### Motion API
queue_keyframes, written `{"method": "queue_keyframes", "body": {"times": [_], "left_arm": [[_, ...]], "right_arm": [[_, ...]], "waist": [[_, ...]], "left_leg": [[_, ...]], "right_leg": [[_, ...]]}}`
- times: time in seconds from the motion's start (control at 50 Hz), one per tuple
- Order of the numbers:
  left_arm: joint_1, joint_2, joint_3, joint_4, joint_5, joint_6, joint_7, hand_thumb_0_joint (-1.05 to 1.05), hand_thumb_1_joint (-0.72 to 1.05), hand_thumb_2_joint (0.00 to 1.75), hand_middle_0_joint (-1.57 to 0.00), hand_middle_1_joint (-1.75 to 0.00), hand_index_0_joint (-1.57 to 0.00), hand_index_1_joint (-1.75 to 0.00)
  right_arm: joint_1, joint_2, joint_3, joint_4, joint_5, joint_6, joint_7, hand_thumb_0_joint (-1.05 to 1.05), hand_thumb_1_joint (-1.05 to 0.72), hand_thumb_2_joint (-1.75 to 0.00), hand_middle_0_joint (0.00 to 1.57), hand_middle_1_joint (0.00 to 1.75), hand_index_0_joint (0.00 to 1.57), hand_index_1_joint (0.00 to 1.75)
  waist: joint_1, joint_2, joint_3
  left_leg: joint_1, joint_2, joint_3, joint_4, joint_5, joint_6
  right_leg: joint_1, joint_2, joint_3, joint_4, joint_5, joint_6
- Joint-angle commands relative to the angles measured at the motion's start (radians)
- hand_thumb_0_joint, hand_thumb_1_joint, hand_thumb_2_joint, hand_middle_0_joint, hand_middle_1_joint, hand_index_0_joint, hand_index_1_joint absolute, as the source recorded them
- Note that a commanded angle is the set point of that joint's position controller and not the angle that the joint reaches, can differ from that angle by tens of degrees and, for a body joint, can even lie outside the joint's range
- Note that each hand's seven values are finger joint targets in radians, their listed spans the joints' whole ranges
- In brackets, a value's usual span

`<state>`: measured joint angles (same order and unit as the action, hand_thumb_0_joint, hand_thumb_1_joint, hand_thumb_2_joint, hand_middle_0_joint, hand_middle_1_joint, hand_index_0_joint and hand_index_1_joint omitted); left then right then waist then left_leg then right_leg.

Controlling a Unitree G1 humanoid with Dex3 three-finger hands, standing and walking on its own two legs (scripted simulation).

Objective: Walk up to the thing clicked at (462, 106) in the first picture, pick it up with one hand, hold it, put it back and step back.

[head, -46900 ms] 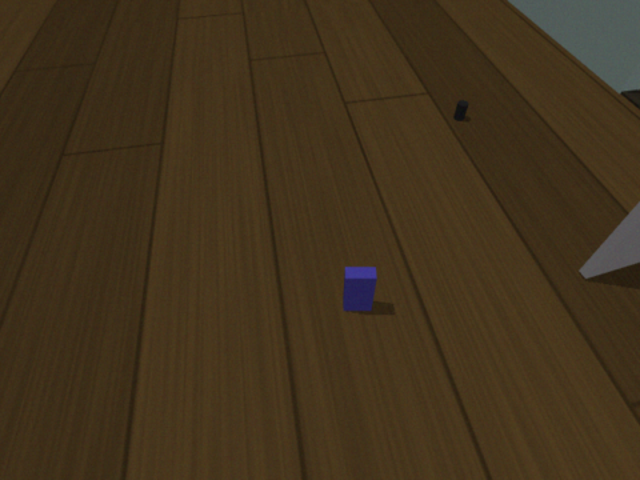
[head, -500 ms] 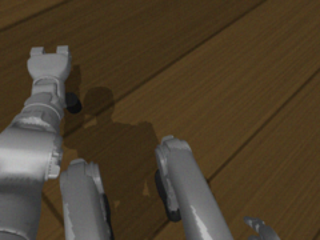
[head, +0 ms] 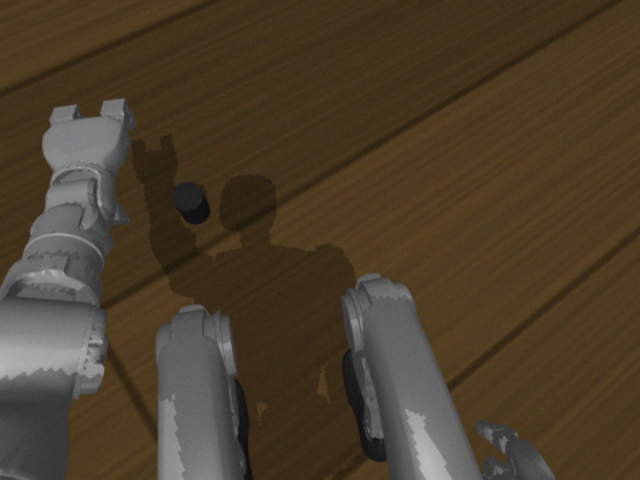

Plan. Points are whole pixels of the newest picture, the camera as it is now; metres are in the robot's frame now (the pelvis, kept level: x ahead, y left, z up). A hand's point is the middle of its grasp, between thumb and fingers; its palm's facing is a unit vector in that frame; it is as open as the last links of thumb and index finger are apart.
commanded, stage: withdraw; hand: left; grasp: from above
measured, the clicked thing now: (192, 204) +0.54 +0.16 -0.35
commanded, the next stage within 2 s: go down in 1.24 s
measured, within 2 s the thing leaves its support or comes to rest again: neither
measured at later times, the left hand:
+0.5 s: hand (144, 177) +0.51 +0.18 -0.14, palm faces -0.44 -0.02 -0.90, open 13.1 cm
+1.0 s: hand (149, 184) +0.49 +0.17 -0.11, palm faces -0.49 -0.04 -0.87, open 12.9 cm
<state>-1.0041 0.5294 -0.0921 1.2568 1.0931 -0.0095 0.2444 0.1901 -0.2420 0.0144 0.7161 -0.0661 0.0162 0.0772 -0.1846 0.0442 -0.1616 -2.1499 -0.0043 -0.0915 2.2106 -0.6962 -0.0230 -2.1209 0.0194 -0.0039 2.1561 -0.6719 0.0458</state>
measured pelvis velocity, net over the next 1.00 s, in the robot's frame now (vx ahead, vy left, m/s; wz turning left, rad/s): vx -0.01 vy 0.00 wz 0.00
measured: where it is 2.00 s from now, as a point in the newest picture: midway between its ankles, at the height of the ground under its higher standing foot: (304, 439)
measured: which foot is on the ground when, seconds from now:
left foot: down 0.00-1.00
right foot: down 0.00-1.00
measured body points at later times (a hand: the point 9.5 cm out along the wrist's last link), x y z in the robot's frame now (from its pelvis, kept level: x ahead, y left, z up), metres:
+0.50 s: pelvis -0.01 +0.00 -0.01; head +0.23 +0.03 +0.38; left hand +0.53 +0.18 -0.09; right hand -0.01 -0.27 -0.12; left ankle +0.08 +0.13 -0.36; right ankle +0.09 -0.13 -0.36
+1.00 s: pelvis -0.01 +0.00 +0.02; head +0.21 +0.04 +0.41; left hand +0.51 +0.17 -0.06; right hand +0.04 -0.28 -0.09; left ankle +0.08 +0.13 -0.36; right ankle +0.09 -0.13 -0.36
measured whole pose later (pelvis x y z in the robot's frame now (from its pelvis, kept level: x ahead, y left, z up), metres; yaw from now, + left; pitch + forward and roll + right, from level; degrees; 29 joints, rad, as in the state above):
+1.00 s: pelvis -0.01 +0.00 +0.02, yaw +0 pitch +36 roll -5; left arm -1.06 0.46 -0.15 1.33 1.11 -0.01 0.19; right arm 0.21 -0.28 0.03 0.69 -0.06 0.04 0.06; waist -0.23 0.02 -0.16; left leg -2.11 0.00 -0.09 2.13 -0.67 -0.02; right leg -2.08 0.02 -0.01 2.08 -0.64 0.04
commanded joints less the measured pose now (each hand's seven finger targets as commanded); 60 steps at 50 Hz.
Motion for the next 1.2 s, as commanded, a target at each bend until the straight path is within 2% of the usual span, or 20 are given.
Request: {"method": "queue_keyframes", "body": {"times": [0.0,0.14,0.24,0.36,0.5,0.56,0.6,0.64,0.66,0.72,0.78,0.84,0.86,0.88,0.92,1.0,1.04,1.08,1.14,1.18], "left_arm": [[-0.429,0.124,-0.006,-0.135,0.007,0.014,0.025,0.00,-0.37,0.87,-0.20,-0.90,-0.21,-0.89],[-0.456,0.105,-0.032,0.011,0.030,0.050,0.021,0.00,-0.35,0.85,-0.21,-0.88,-0.22,-0.87],[-0.495,0.115,-0.027,0.087,0.049,0.050,0.021,0.00,-0.35,0.85,-0.23,-0.87,-0.24,-0.86],[-0.552,0.212,0.020,0.060,0.088,0.015,0.048,0.00,-0.36,0.85,-0.22,-0.88,-0.23,-0.87],[-0.636,0.266,0.066,-0.134,0.084,-0.001,0.102,0.00,-0.42,0.89,-0.19,-0.90,-0.20,-0.90],[-0.605,0.296,0.085,-0.204,0.069,0.023,0.104,0.00,-0.40,0.88,-0.21,-0.88,-0.21,-0.88],[-0.580,0.263,0.071,-0.196,0.046,0.049,0.090,0.00,-0.36,0.85,-0.24,-0.85,-0.24,-0.84],[-0.520,0.257,0.064,-0.102,0.022,0.071,0.066,0.00,-0.35,0.83,-0.25,-0.83,-0.25,-0.83],[-0.467,0.188,0.026,-0.034,0.006,0.078,0.044,0.00,-0.33,0.82,-0.27,-0.82,-0.27,-0.81],[-0.412,0.110,-0.019,0.016,-0.026,0.076,-0.022,0.00,-0.30,0.80,-0.28,-0.81,-0.29,-0.80],[-0.370,0.082,-0.044,-0.003,-0.036,0.054,-0.065,0.00,-0.28,0.79,-0.29,-0.80,-0.30,-0.79],[-0.389,0.009,-0.073,0.001,-0.032,0.029,-0.072,0.00,-0.28,0.79,-0.27,-0.81,-0.28,-0.80],[-0.420,0.010,-0.070,-0.012,-0.027,0.015,-0.064,0.00,-0.20,0.71,-0.19,-0.73,-0.20,-0.72],[-0.445,0.013,-0.070,-0.030,-0.020,0.003,-0.053,0.00,-0.28,0.79,-0.16,-0.81,-0.20,-0.80],[-0.534,0.095,-0.041,-0.124,0.023,-0.018,-0.017,0.00,-0.38,0.95,-0.18,-0.97,-0.19,-0.96],[-0.529,0.202,0.021,-0.198,0.131,-0.005,0.091,0.00,-0.27,0.78,-0.31,-0.78,-0.32,-0.77],[-0.522,0.201,0.048,-0.220,0.128,0.023,0.139,0.00,-0.26,0.77,-0.32,-0.76,-0.32,-0.76],[-0.528,0.193,0.055,-0.156,0.113,0.071,0.163,0.00,-0.28,0.77,-0.31,-0.77,-0.31,-0.76],[-0.433,0.197,0.047,0.025,0.063,0.123,0.144,0.00,-0.25,0.76,-0.33,-0.75,-0.33,-0.74],[-0.450,0.193,0.033,0.055,0.024,0.123,0.099,0.00,-0.21,0.72,-0.37,-0.71,-0.37,-0.71]], "right_arm": [[0.230,-0.218,-0.072,-0.019,0.011,0.017,-0.019,0.00,-0.90,-0.90,0.20,0.30,0.20,0.30],[0.197,-0.223,-0.049,-0.029,0.009,0.031,-0.034,0.00,-0.90,-0.90,0.20,0.30,0.20,0.30],[0.193,-0.218,-0.028,-0.029,-0.010,0.030,-0.034,0.00,-0.91,-0.90,0.20,0.30,0.20,0.30],[0.203,-0.228,-0.017,-0.042,-0.022,0.019,-0.031,0.00,-0.91,-0.90,0.20,0.30,0.20,0.30],[0.257,-0.231,-0.038,-0.041,-0.023,0.005,-0.024,0.00,-0.92,-0.90,0.20,0.30,0.20,0.30],[0.273,-0.232,-0.053,-0.049,-0.015,0.009,-0.023,0.00,-0.92,-0.90,0.20,0.30,0.20,0.30],[0.285,-0.224,-0.055,-0.041,-0.009,0.018,-0.024,0.00,-0.91,-0.90,0.20,0.30,0.20,0.30],[0.275,-0.222,-0.055,-0.031,-0.004,0.026,-0.029,0.00,-0.91,-0.90,0.20,0.30,0.20,0.30],[0.272,-0.215,-0.051,-0.021,-0.004,0.027,-0.030,0.00,-0.91,-0.90,0.20,0.30,0.20,0.30],[0.267,-0.217,-0.049,-0.020,0.004,0.028,-0.029,0.00,-0.91,-0.90,0.20,0.30,0.20,0.30],[0.256,-0.228,-0.049,-0.030,0.013,0.031,-0.028,0.00,-0.91,-0.90,0.20,0.30,0.20,0.30],[0.251,-0.218,-0.042,-0.028,0.013,0.032,-0.025,0.00,-0.90,-0.90,0.20,0.30,0.20,0.30],[0.250,-0.217,-0.042,-0.027,0.012,0.031,-0.026,0.00,-0.90,-0.90,0.20,0.30,0.20,0.30],[0.242,-0.211,-0.042,-0.025,0.009,0.030,-0.025,0.00,-0.92,-0.90,0.20,0.30,0.20,0.30],[0.227,-0.214,-0.043,-0.033,0.008,0.026,-0.026,0.00,-0.92,-0.90,0.20,0.30,0.20,0.30],[0.215,-0.216,-0.053,-0.053,0.002,0.026,-0.021,0.00,-0.91,-0.90,0.20,0.30,0.20,0.30],[0.202,-0.214,-0.065,-0.065,0.003,0.028,-0.028,0.00,-0.91,-0.90,0.20,0.30,0.20,0.30],[0.204,-0.210,-0.058,-0.065,-0.003,0.026,-0.033,0.00,-0.91,-0.90,0.20,0.30,0.20,0.30],[0.187,-0.210,-0.044,-0.034,-0.006,0.023,-0.040,0.00,-0.91,-0.90,0.20,0.30,0.20,0.30],[0.176,-0.209,-0.044,-0.025,-0.010,0.015,-0.038,0.00,-0.91,-0.90,0.20,0.30,0.20,0.30]], "waist": [[-0.073,0.143,-0.625],[-0.082,0.147,-0.538],[-0.116,0.106,-0.493],[-0.100,0.174,-0.630],[-0.101,0.304,-0.825],[-0.079,0.301,-0.898],[-0.086,0.274,-0.871],[-0.093,0.193,-0.763],[-0.107,0.147,-0.680],[-0.106,0.067,-0.592],[-0.083,0.056,-0.539],[-0.115,0.042,-0.486],[-0.117,0.039,-0.477],[-0.115,0.052,-0.483],[-0.085,0.173,-0.590],[-0.045,0.332,-0.771],[-0.043,0.320,-0.809],[-0.069,0.276,-0.764],[-0.078,0.154,-0.633],[-0.088,0.134,-0.618]], "left_leg": [[0.468,-0.013,0.069,-0.283,0.196,0.051],[0.459,-0.013,0.065,-0.327,0.157,0.048],[0.357,-0.017,0.086,-0.289,0.126,0.061],[0.399,-0.017,0.088,-0.249,0.149,0.053],[0.520,-0.014,0.091,-0.234,0.211,0.039],[0.552,-0.011,0.097,-0.240,0.234,0.042],[0.538,-0.010,0.098,-0.254,0.226,0.045],[0.459,-0.013,0.093,-0.264,0.173,0.055],[0.413,-0.011,0.095,-0.265,0.161,0.059],[0.343,-0.009,0.084,-0.272,0.130,0.069],[0.339,-0.007,0.079,-0.288,0.146,0.065],[0.352,-0.009,0.069,-0.303,0.137,0.062],[0.345,-0.012,0.066,-0.305,0.119,0.062],[0.359,-0.012,0.068,-0.304,0.117,0.059],[0.464,-0.013,0.066,-0.309,0.153,0.044],[0.631,-0.016,0.077,-0.304,0.277,0.022],[0.652,-0.017,0.080,-0.328,0.244,0.027],[0.621,-0.014,0.077,-0.338,0.207,0.035],[0.452,-0.020,0.089,-0.319,0.147,0.057],[0.385,-0.021,0.095,-0.290,0.126,0.063]], "right_leg": [[0.387,0.026,-0.096,-0.290,0.219,-0.091],[0.356,0.027,-0.088,-0.314,0.176,-0.098],[0.374,0.030,-0.069,-0.313,0.154,-0.089],[0.379,0.025,-0.078,-0.249,0.168,-0.088],[0.403,0.021,-0.094,-0.212,0.242,-0.090],[0.468,0.022,-0.084,-0.237,0.261,-0.087],[0.479,0.025,-0.085,-0.260,0.258,-0.085],[0.456,0.032,-0.082,-0.289,0.200,-0.084],[0.452,0.035,-0.084,-0.299,0.195,-0.082],[0.430,0.036,-0.086,-0.309,0.161,-0.081],[0.440,0.037,-0.090,-0.319,0.166,-0.086],[0.393,0.036,-0.094,-0.327,0.160,-0.091],[0.381,0.036,-0.093,-0.330,0.142,-0.092],[0.380,0.035,-0.090,-0.328,0.141,-0.092],[0.358,0.029,-0.091,-0.292,0.175,-0.098],[0.385,0.016,-0.092,-0.233,0.291,-0.102],[0.391,0.013,-0.087,-0.256,0.270,-0.100],[0.389,0.010,-0.082,-0.292,0.248,-0.091],[0.388,0.021,-0.069,-0.327,0.179,-0.083],[0.405,0.026,-0.059,-0.319,0.149,-0.080]]}}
